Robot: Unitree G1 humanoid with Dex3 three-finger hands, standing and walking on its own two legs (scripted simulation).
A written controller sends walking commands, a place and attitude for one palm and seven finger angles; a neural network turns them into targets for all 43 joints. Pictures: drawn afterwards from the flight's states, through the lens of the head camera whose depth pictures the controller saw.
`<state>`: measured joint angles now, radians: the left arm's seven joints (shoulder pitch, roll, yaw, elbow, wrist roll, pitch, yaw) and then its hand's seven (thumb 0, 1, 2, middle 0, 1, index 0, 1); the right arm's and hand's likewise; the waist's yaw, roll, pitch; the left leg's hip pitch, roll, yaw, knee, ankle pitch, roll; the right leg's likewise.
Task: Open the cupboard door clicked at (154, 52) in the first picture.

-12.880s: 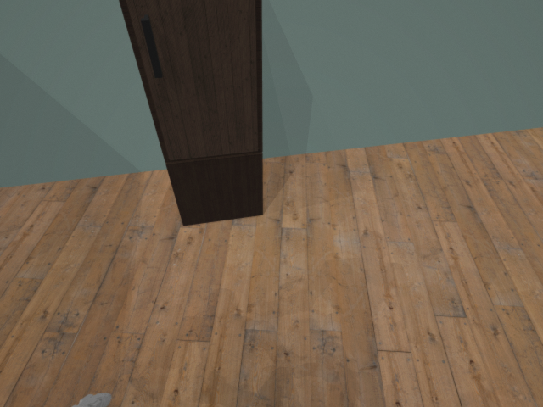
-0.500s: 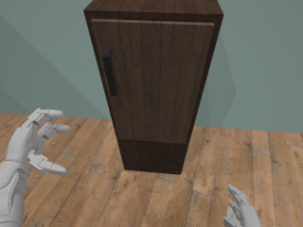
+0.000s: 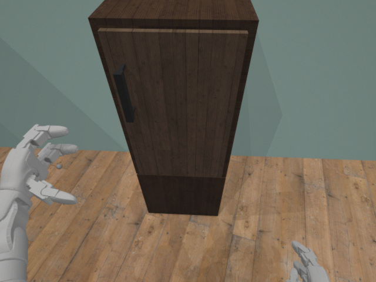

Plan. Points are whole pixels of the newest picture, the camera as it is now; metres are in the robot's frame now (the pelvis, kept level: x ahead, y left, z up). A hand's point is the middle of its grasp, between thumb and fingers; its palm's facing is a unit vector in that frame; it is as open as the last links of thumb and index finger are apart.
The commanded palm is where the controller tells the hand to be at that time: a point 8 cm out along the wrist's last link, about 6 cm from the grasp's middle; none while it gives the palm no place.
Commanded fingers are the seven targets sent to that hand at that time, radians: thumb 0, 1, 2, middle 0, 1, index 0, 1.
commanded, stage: raise the hand with hooked fingers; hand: left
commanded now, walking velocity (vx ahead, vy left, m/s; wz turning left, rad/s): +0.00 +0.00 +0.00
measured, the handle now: (126, 94) +0.56 +0.21 +0.10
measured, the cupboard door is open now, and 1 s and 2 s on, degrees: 0 0 0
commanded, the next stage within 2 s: move the hooked fingers beside the handle in 0.16 s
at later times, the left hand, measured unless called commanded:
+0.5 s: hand (60, 157) +0.32 +0.28 +0.12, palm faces +0.05 -1.00 -0.02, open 14.0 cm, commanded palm +0.29 +0.32 +0.12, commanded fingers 0.00 -0.50 0.30 -0.30 -1.20 -0.30 -1.20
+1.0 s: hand (76, 132) +0.38 +0.28 +0.12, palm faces +0.03 -1.00 -0.01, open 14.0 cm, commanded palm +0.36 +0.32 +0.11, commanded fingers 0.00 -0.50 0.30 -0.30 -1.20 -0.30 -1.20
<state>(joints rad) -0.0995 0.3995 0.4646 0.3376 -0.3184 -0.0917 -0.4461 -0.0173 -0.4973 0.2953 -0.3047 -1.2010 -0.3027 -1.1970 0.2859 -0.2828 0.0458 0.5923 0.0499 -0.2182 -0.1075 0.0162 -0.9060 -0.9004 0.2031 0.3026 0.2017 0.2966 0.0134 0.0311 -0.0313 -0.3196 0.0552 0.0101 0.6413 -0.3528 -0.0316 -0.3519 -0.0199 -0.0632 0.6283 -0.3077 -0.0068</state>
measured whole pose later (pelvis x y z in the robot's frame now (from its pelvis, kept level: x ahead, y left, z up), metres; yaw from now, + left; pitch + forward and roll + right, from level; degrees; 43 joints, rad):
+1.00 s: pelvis +0.00 +0.01 +0.00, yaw +0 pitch +6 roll -1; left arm -0.49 0.50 0.45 0.75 -0.24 -0.16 -0.46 -0.02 -0.50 0.30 -0.30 -1.20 -0.30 -1.20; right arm 0.34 -0.29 0.05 0.62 0.04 -0.14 -0.10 0.01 -0.91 -0.90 0.20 0.30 0.20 0.30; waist -0.04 0.02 -0.04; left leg -0.44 0.05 0.01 0.69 -0.37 -0.02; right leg -0.46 -0.03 -0.06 0.66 -0.31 0.00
